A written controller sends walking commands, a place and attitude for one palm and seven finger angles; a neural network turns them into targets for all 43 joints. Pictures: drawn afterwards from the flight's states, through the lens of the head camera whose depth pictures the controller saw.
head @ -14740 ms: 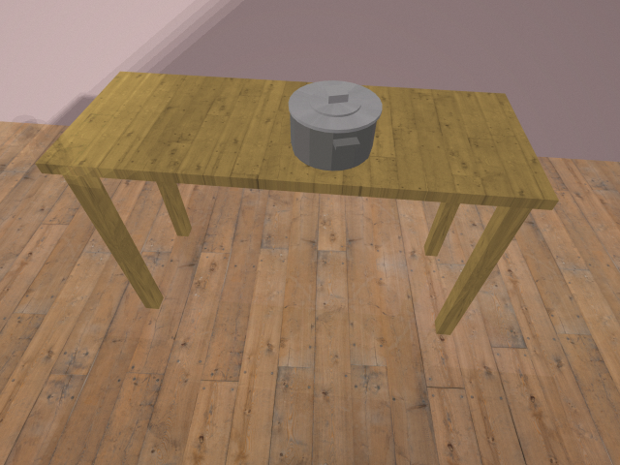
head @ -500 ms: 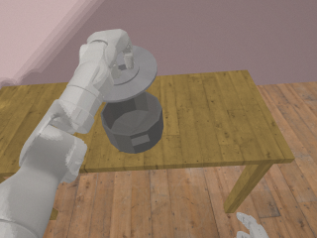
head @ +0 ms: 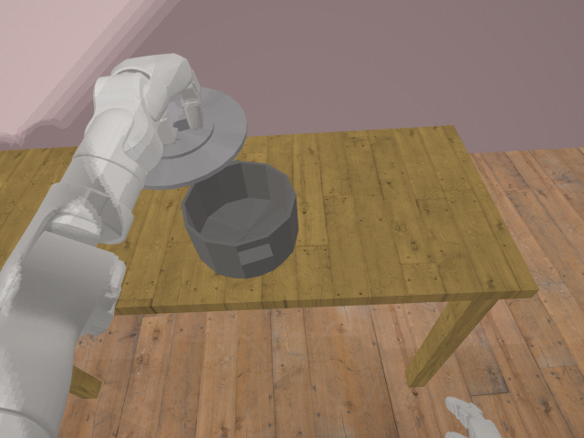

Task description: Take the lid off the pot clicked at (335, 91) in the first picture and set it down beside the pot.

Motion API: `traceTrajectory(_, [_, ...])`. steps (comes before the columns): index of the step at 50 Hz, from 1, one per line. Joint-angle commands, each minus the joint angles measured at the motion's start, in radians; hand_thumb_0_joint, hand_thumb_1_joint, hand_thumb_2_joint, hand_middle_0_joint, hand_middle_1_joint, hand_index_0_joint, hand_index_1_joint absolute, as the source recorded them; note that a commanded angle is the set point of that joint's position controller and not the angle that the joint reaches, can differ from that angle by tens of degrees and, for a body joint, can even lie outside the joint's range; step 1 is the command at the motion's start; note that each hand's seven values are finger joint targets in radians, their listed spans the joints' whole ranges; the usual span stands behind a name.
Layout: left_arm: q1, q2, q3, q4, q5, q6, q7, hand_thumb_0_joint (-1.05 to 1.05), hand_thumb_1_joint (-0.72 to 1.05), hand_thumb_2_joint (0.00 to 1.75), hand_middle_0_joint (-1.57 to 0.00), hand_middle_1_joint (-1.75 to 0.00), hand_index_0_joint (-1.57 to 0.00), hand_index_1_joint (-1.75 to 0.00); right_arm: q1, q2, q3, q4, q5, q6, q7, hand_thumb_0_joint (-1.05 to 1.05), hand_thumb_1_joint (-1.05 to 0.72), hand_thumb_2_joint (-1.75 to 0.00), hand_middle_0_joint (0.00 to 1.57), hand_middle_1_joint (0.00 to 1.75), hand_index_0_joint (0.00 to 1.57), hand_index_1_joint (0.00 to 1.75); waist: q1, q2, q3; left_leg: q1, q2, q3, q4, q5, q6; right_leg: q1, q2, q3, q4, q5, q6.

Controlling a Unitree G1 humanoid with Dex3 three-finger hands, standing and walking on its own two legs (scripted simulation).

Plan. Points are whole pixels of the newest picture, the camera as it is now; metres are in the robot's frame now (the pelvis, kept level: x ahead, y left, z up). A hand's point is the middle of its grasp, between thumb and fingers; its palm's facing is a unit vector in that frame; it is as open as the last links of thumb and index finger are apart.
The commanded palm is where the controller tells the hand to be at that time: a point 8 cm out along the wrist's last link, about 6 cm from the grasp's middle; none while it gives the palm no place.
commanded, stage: move the lid sideways beside the pot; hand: left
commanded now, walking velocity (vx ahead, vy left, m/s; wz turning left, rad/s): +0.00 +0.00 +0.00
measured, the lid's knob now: (169, 118) +0.50 +0.17 +0.19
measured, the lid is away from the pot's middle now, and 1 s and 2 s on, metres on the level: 0.07 0.20 0.23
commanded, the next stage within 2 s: lower the lid onto the table in 1.40 s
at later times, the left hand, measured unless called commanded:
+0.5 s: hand (108, 129) +0.46 +0.23 +0.21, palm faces -0.24 -0.04 -0.97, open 5.9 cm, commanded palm +0.44 +0.24 +0.28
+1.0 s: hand (71, 132) +0.45 +0.28 +0.21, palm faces -0.28 -0.04 -0.96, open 5.9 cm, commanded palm +0.45 +0.29 +0.28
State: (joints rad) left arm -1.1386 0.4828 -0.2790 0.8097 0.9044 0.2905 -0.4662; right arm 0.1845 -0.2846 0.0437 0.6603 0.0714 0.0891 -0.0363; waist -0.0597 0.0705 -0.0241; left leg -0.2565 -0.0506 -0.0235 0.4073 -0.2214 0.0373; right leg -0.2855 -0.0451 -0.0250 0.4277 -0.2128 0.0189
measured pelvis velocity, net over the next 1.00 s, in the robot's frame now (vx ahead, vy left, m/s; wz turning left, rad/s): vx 0.00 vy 0.01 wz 0.01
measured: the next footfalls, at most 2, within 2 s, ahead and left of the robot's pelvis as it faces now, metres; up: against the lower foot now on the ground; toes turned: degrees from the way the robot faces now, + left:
none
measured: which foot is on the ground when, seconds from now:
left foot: down 0.00-1.00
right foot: down 0.00-1.00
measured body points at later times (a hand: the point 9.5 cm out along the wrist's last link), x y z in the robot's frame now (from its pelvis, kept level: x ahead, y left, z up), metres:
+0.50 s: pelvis +0.00 +0.01 +0.00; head +0.03 -0.01 +0.45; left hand +0.46 +0.23 +0.26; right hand +0.14 -0.25 -0.12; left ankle -0.01 +0.10 -0.74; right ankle +0.00 -0.13 -0.74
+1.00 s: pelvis +0.00 +0.01 +0.00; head +0.04 +0.00 +0.45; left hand +0.46 +0.28 +0.26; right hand +0.10 -0.25 -0.13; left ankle -0.01 +0.10 -0.74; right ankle +0.00 -0.13 -0.74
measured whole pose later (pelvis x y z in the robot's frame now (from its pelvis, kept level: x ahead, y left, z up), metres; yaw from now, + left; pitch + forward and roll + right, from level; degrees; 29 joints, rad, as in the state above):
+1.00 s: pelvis +0.00 +0.01 +0.00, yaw +0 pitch +5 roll -1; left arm -1.08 0.74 -0.15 0.81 0.92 0.12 -0.54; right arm 0.23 -0.30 0.03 0.65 0.09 0.16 -0.03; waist -0.07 0.06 0.00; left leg -0.30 -0.05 -0.03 0.44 -0.23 0.05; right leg -0.29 -0.05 -0.04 0.38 -0.18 0.03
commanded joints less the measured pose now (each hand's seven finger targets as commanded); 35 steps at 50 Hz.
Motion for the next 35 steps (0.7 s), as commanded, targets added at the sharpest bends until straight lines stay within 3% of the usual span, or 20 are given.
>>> traceTrajectory(1, [-0.639,0.330,0.142,-0.196,0.048,-0.018,0.048,0.00,0.60,1.08,-0.75,-1.01,-1.04,-1.12,-0.057,-0.116,-0.036,-0.131,0.006,-0.027,-0.011,0.00,-0.90,-0.90,0.20,0.30,0.20,0.30,0.003,-0.100,-0.427,0.149,-0.004,-0.017,-0.015,0.289,0.036,0.174,0.035,-0.009,-0.011,0.332,-0.056])
traceTrajectory(3, [-0.610,0.312,0.122,-0.258,0.032,-0.033,0.046,0.00,0.60,1.08,-0.75,-1.01,-1.04,-1.12,-0.059,-0.122,-0.044,-0.149,0.006,-0.030,-0.008,0.00,-0.90,-0.90,0.20,0.30,0.20,0.30,-0.002,-0.054,-0.460,0.187,-0.001,-0.024,0.005,0.366,0.040,0.174,0.032,-0.006,-0.010,0.372,-0.060])
traceTrajectory(5, [-0.585,0.409,0.209,-0.260,0.052,-0.042,0.041,0.00,0.60,1.08,-0.75,-1.01,-1.04,-1.12,-0.057,-0.121,-0.046,-0.147,0.002,-0.027,-0.007,0.00,-0.90,-0.90,0.20,0.30,0.20,0.30,0.014,-0.074,-0.496,0.190,0.000,-0.021,0.013,0.383,0.043,0.210,0.037,-0.002,-0.004,0.398,-0.057])
traceTrajectory(8, [-0.502,0.312,0.127,-0.244,0.026,-0.038,0.023,0.00,0.60,1.08,-0.75,-1.01,-1.04,-1.12,-0.056,-0.126,-0.051,-0.156,0.012,-0.020,0.002,0.00,-0.90,-0.90,0.20,0.30,0.20,0.30,-0.003,-0.043,-0.430,0.194,0.003,-0.026,0.019,0.433,0.041,0.153,0.036,-0.013,-0.014,0.393,-0.058])
traceTrajectory(10, [-0.502,0.423,0.219,-0.252,0.037,-0.044,0.020,0.00,0.60,1.08,-0.75,-1.01,-1.04,-1.12,-0.053,-0.132,-0.050,-0.151,0.012,-0.013,0.004,0.00,-0.90,-0.90,0.20,0.30,0.20,0.30,0.015,-0.074,-0.439,0.179,0.005,-0.022,0.015,0.410,0.041,0.182,0.042,-0.011,-0.010,0.390,-0.056])
traceTrajectory(13, [-0.520,0.368,0.153,-0.327,0.018,-0.048,0.008,0.00,0.60,1.08,-0.75,-1.01,-1.04,-1.12,-0.058,-0.137,-0.054,-0.159,0.017,-0.005,0.007,0.00,-0.90,-0.90,0.20,0.30,0.20,0.30,-0.003,-0.030,-0.434,0.219,0.009,-0.032,0.023,0.471,0.041,0.144,0.039,-0.016,-0.018,0.393,-0.058])
traceTrajectory(14, [-0.543,0.422,0.202,-0.360,0.030,-0.051,0.010,0.00,0.60,1.08,-0.75,-1.01,-1.04,-1.12,-0.058,-0.127,-0.054,-0.163,0.014,-0.006,0.009,0.00,-0.90,-0.90,0.20,0.30,0.20,0.30,0.008,-0.025,-0.470,0.226,0.008,-0.036,0.021,0.461,0.040,0.165,0.044,-0.011,-0.016,0.379,-0.055])
traceTrajectory(16, [-0.526,0.456,0.228,-0.349,0.033,-0.061,0.007,0.00,0.60,1.08,-0.75,-1.01,-1.04,-1.12,-0.057,-0.129,-0.053,-0.161,0.012,-0.007,0.005,0.00,-0.90,-0.90,0.20,0.30,0.20,0.30,0.009,-0.028,-0.482,0.231,0.005,-0.034,0.025,0.467,0.044,0.174,0.045,-0.010,-0.014,0.391,-0.056])
traceTrajectory(17, [-0.530,0.464,0.231,-0.362,0.031,-0.066,0.006,0.00,0.60,1.08,-0.75,-1.01,-1.04,-1.12,-0.060,-0.129,-0.052,-0.161,0.014,-0.004,0.006,0.00,-0.90,-0.90,0.20,0.30,0.20,0.30,0.011,-0.030,-0.485,0.231,0.007,-0.037,0.022,0.477,0.041,0.177,0.045,-0.014,-0.012,0.392,-0.056])
traceTrajectory(18, [-0.497,0.419,0.191,-0.362,0.013,-0.067,0.005,0.00,0.60,1.08,-0.75,-1.01,-1.04,-1.12,-0.061,-0.138,-0.055,-0.167,0.016,-0.004,0.007,0.00,-0.90,-0.90,0.20,0.30,0.20,0.30,-0.001,-0.001,-0.457,0.243,0.010,-0.045,0.029,0.500,0.038,0.141,0.043,-0.017,-0.020,0.379,-0.060])
traceTrajectory(20, [-0.485,0.439,0.214,-0.302,0.022,-0.064,0.001,0.00,0.60,1.08,-0.75,-1.01,-1.04,-1.12,-0.056,-0.134,-0.052,-0.150,0.018,0.006,0.008,0.00,-0.90,-0.90,0.20,0.30,0.20,0.30,0.002,-0.050,-0.411,0.211,0.012,-0.038,0.019,0.435,0.037,0.130,0.049,-0.025,-0.023,0.343,-0.057])
traceTrajectory(22, [-0.496,0.440,0.205,-0.311,0.020,-0.069,-0.002,0.00,0.60,1.08,-0.75,-1.01,-1.04,-1.12,-0.059,-0.133,-0.049,-0.154,0.022,0.009,0.007,0.00,-0.90,-0.90,0.20,0.30,0.20,0.30,0.003,-0.034,-0.410,0.207,0.009,-0.040,0.012,0.412,0.034,0.124,0.048,-0.028,-0.024,0.325,-0.059])
traceTrajectory(23, [-0.511,0.403,0.162,-0.355,0.008,-0.072,-0.002,0.00,0.60,1.08,-0.75,-1.01,-1.04,-1.12,-0.067,-0.143,-0.054,-0.160,0.020,0.011,0.009,0.00,-0.90,-0.90,0.20,0.30,0.20,0.30,-0.009,0.005,-0.419,0.237,0.011,-0.045,0.022,0.443,0.031,0.101,0.042,-0.025,-0.027,0.322,-0.062])
traceTrajectory(24, [-0.542,0.436,0.196,-0.395,0.021,-0.076,0.001,0.00,0.60,1.08,-0.75,-1.01,-1.04,-1.12,-0.062,-0.128,-0.054,-0.161,0.017,0.009,0.010,0.00,-0.90,-0.90,0.20,0.30,0.20,0.30,-0.001,0.004,-0.458,0.255,0.013,-0.051,0.017,0.447,0.030,0.115,0.049,-0.024,-0.025,0.310,-0.059])
traceTrajectory(26, [-0.514,0.436,0.192,-0.291,0.024,-0.075,-0.005,0.00,0.60,1.08,-0.75,-1.01,-1.04,-1.12,-0.052,-0.134,-0.049,-0.145,0.021,0.017,0.006,0.00,-0.90,-0.90,0.20,0.30,0.20,0.30,-0.008,-0.022,-0.396,0.213,0.011,-0.045,0.012,0.383,0.029,0.091,0.053,-0.035,-0.029,0.278,-0.061])
traceTrajectory(28, [-0.507,0.452,0.198,-0.316,0.004,-0.086,-0.003,0.00,0.60,1.08,-0.75,-1.01,-1.04,-1.12,-0.053,-0.148,-0.055,-0.153,0.018,0.017,0.005,0.00,-0.90,-0.90,0.20,0.30,0.20,0.30,-0.009,-0.014,-0.418,0.223,0.008,-0.047,0.021,0.387,0.032,0.096,0.045,-0.029,-0.032,0.290,-0.065])
traceTrajectory(29, [-0.532,0.486,0.223,-0.323,0.022,-0.092,-0.001,0.00,0.60,1.08,-0.75,-1.01,-1.04,-1.12,-0.052,-0.136,-0.050,-0.152,0.018,0.020,0.004,0.00,-0.90,-0.90,0.20,0.30,0.20,0.30,-0.001,-0.015,-0.452,0.221,0.010,-0.047,0.011,0.386,0.029,0.120,0.051,-0.027,-0.026,0.284,-0.062])
traceTrajectory(30, [-0.545,0.455,0.198,-0.299,0.025,-0.095,-0.006,0.00,0.60,1.08,-0.75,-1.01,-1.04,-1.12,-0.058,-0.134,-0.047,-0.150,0.017,0.021,0.002,0.00,-0.90,-0.90,0.20,0.30,0.20,0.30,-0.009,-0.022,-0.421,0.210,0.006,-0.044,0.014,0.363,0.032,0.105,0.051,-0.032,-0.029,0.283,-0.063])
traceTrajectory(33, [-0.503,0.493,0.217,-0.258,0.013,-0.109,-0.002,0.00,0.60,1.08,-0.75,-1.01,-1.04,-1.12,-0.045,-0.152,-0.051,-0.148,0.019,0.027,0.001,0.00,-0.90,-0.90,0.20,0.30,0.20,0.30,-0.008,-0.011,-0.392,0.191,0.009,-0.046,0.012,0.348,0.029,0.095,0.045,-0.032,-0.035,0.265,-0.069])
traceTrajectory(35, [-0.533,0.469,0.203,-0.251,0.029,-0.118,-0.005,0.00,0.60,1.08,-0.75,-1.01,-1.04,-1.12,-0.045,-0.135,-0.049,-0.147,0.018,0.029,0.000,0.00,-0.90,-0.90,0.20,0.30,0.20,0.30,-0.008,-0.016,-0.401,0.197,0.009,-0.048,0.011,0.338,0.031,0.092,0.053,-0.037,-0.035,0.251,-0.066])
